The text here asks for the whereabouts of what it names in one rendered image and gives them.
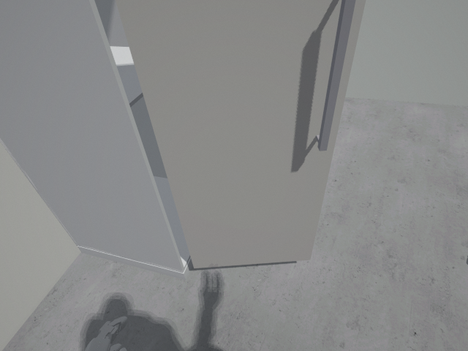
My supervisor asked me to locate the fridge door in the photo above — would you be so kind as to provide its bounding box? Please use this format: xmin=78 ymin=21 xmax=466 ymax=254
xmin=116 ymin=0 xmax=366 ymax=268

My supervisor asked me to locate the robot left hand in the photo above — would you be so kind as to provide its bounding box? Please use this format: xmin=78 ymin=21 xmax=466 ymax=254
xmin=85 ymin=316 xmax=127 ymax=351

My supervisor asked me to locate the handle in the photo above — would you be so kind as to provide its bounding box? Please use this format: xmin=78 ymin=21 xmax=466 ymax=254
xmin=316 ymin=0 xmax=356 ymax=151

